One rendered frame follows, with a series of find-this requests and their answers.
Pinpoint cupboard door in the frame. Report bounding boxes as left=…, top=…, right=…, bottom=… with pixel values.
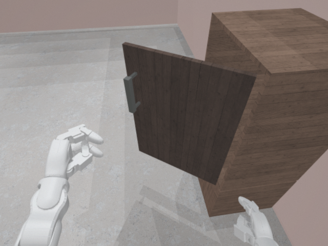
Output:
left=122, top=42, right=257, bottom=185

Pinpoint robot left forearm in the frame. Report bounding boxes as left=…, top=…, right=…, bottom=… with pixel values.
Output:
left=14, top=176, right=70, bottom=246

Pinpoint right robot hand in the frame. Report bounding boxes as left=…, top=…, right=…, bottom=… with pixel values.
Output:
left=234, top=196, right=273, bottom=246

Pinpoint left robot hand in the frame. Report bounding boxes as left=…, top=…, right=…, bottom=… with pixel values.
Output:
left=45, top=124, right=104, bottom=180

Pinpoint handle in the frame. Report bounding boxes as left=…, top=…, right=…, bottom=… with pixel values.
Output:
left=124, top=72, right=140, bottom=114

